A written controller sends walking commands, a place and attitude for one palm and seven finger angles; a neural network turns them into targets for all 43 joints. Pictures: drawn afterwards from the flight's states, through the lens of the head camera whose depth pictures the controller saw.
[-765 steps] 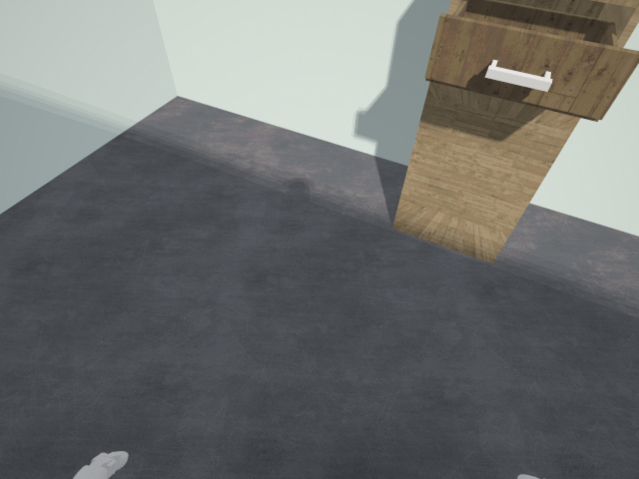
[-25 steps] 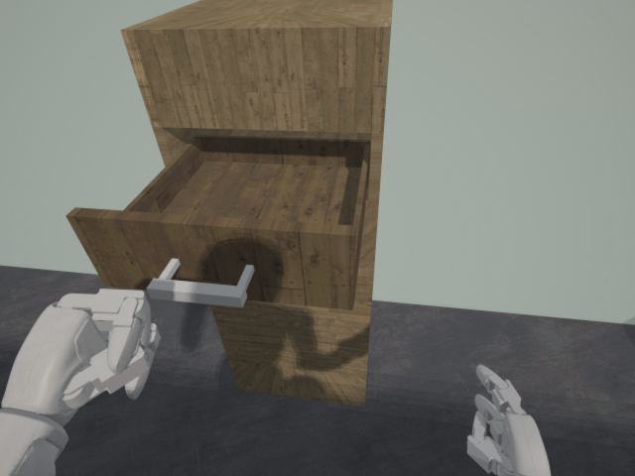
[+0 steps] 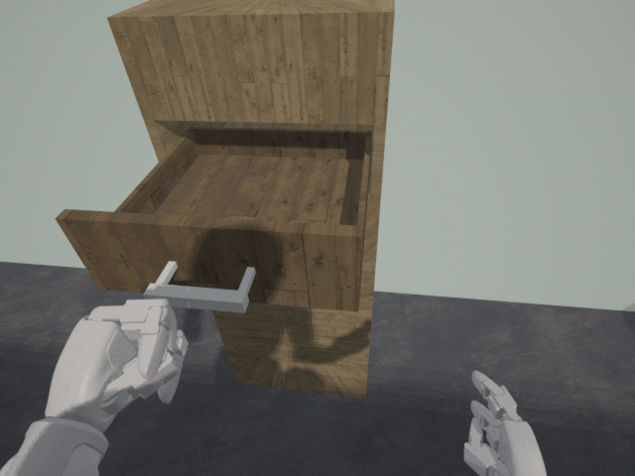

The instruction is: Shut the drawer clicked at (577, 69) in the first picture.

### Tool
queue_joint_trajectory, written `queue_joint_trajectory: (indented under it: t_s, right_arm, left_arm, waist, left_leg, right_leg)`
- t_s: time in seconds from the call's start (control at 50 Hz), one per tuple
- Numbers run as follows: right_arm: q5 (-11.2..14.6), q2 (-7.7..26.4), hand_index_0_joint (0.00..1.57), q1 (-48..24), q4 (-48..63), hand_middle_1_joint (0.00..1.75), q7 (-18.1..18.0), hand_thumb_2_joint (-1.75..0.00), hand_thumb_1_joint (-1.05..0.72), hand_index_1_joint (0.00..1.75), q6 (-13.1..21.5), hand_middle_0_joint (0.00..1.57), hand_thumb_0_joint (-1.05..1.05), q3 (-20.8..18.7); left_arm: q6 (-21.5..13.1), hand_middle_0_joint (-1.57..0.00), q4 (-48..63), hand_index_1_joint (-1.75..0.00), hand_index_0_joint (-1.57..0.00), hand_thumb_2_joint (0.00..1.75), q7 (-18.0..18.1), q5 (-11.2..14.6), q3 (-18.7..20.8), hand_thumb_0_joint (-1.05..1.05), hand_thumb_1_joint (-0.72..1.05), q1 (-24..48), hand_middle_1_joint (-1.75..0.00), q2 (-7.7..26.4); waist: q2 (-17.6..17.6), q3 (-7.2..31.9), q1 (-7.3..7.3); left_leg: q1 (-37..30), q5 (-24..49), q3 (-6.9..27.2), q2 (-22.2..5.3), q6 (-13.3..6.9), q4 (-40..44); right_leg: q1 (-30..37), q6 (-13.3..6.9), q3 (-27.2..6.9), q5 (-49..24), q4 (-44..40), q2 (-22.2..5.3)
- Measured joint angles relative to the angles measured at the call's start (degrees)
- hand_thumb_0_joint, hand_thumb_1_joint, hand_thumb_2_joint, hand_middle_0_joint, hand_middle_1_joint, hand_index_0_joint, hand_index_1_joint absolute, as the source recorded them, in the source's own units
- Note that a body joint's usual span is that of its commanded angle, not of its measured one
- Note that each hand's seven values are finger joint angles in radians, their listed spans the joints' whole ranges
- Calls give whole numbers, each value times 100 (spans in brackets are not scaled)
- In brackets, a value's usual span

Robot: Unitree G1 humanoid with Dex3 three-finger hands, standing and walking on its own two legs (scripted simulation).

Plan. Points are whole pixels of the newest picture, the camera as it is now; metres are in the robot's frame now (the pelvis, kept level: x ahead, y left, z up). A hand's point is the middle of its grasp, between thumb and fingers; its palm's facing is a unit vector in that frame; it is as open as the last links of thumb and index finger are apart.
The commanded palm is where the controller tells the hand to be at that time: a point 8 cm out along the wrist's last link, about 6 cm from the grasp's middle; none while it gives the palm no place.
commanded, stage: bring the fist close to the handle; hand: left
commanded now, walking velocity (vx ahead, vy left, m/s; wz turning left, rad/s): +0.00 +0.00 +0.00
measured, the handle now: (202, 285) +0.31 +0.18 +0.12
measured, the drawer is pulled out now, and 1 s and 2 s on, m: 0.28 0.28 0.22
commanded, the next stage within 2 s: push the drawer shut in 1.04 s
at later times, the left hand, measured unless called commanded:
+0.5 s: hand (212, 359) +0.20 +0.14 +0.12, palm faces -0.02 -1.00 -0.07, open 3.2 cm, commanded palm +0.17 +0.19 +0.14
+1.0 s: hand (214, 352) +0.22 +0.14 +0.12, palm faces +0.01 -1.00 -0.06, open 3.2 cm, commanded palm +0.19 +0.19 +0.12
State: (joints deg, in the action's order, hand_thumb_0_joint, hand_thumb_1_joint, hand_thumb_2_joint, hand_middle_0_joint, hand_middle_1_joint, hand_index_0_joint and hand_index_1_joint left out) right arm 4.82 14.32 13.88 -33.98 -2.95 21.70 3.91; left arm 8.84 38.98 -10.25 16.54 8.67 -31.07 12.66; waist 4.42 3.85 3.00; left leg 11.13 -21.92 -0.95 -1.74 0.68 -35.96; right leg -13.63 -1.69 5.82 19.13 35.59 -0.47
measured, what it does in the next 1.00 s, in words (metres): stands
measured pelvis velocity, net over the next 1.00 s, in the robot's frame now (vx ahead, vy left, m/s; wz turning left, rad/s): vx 0.01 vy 0.00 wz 0.00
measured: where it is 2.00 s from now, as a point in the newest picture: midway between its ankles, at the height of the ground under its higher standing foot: outside the picture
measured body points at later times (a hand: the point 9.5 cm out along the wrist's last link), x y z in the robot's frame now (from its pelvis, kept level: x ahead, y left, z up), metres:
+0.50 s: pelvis +0.00 +0.00 +0.00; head -0.01 -0.02 +0.45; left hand +0.20 +0.19 +0.13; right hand +0.19 -0.21 -0.07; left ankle -0.03 +0.13 -0.73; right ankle +0.00 -0.10 -0.73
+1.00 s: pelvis +0.01 +0.00 +0.00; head +0.00 -0.03 +0.44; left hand +0.21 +0.19 +0.12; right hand +0.19 -0.22 -0.08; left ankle -0.03 +0.13 -0.73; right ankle +0.00 -0.10 -0.73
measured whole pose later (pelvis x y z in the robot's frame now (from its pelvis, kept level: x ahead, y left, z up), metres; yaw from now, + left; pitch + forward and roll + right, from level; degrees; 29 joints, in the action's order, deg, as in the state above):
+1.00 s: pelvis +0.01 +0.00 +0.00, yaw +0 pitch +2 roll +0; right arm 2.1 13.8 14.1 -32.9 -2.0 14.9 2.4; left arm -4.6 21.1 -5.9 11.6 2.5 -25.6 9.3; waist 3.9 2.9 0.9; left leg 16.7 -23.1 -1.0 -1.5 0.6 -38.3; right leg -19.4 -1.7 5.6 20.6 38.5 -0.8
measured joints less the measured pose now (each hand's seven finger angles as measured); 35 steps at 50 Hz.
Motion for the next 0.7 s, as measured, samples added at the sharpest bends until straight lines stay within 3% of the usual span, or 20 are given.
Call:
queue_joint_trajectory:
  t_s: [0.14,0.32,0.42,0.52,0.7]
  right_arm:
    - [-75,-132,20,-58,54,30,59,-90,-90,30,-262,20,1,-18]
    - [-171,-93,20,-30,29,30,77,-90,-90,30,-305,20,1,-17]
    - [-212,-77,20,-22,18,30,67,-90,-90,30,-422,20,1,-56]
    - [-244,-81,20,11,48,30,52,-90,-90,30,-554,20,1,-94]
    - [-277,-31,20,118,42,30,95,-90,-90,30,-591,20,1,-163]
  left_arm:
    - [-97,-140,-181,-160,-140,90,127,-248,-288,1,90,-182,-160,-63]
    - [-632,-140,-624,-160,-140,90,243,-341,-472,1,90,37,-160,-244]
    - [-740,-140,-958,-160,-140,90,242,-471,-686,1,90,250,-160,-285]
    - [-787,-140,-1364,-160,-140,90,364,-526,-660,1,90,440,-160,-237]
    - [-1245,-140,-1731,-160,-140,90,446,-543,-650,1,90,521,-160,-356]
  waist:
    - [-48,-27,-15]
    - [-32,-100,-48]
    - [-48,-129,-122]
    - [-93,-160,-187]
    - [-111,-116,-235]
  left_leg:
    - [82,-28,-25,41,-26,-27]
    - [258,-67,51,53,-34,-147]
    - [313,-69,32,66,-37,-151]
    - [362,-59,-8,53,-21,-124]
    - [506,-112,-8,26,-1,-208]
  right_leg:
    - [-112,24,-29,51,83,-43]
    - [-223,33,44,77,129,-61]
    - [-304,35,24,97,174,-75]
    - [-393,18,-16,97,194,-60]
    - [-538,1,-18,144,271,-37]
